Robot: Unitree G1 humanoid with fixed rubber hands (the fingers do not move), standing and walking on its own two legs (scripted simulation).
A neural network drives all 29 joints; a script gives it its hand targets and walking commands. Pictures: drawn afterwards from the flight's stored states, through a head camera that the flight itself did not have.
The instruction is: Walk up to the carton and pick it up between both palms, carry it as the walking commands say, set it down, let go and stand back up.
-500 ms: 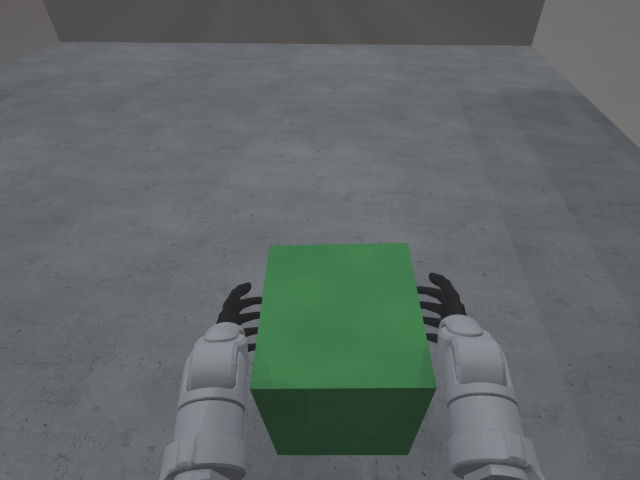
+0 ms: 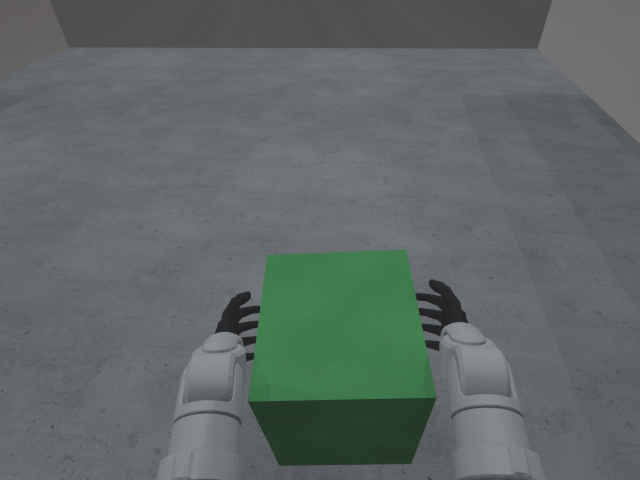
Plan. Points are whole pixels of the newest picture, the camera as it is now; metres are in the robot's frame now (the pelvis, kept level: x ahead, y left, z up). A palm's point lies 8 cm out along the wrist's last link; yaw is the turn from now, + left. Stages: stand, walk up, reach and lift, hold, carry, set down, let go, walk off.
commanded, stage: reach and lift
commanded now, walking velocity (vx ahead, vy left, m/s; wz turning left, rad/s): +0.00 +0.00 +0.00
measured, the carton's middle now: (340, 361) +0.32 +0.00 -0.03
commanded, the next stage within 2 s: hold in 0.20 s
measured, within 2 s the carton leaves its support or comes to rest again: neither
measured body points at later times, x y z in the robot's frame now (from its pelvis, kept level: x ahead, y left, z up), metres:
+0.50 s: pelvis -0.01 -0.01 +0.00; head -0.07 -0.02 +0.44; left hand +0.29 +0.14 +0.05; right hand +0.30 -0.15 +0.06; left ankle +0.00 +0.12 -0.74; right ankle +0.04 -0.12 -0.74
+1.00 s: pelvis +0.00 +0.00 +0.00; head -0.06 -0.01 +0.45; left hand +0.29 +0.15 +0.04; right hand +0.30 -0.15 +0.05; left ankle +0.00 +0.12 -0.74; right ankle +0.04 -0.12 -0.74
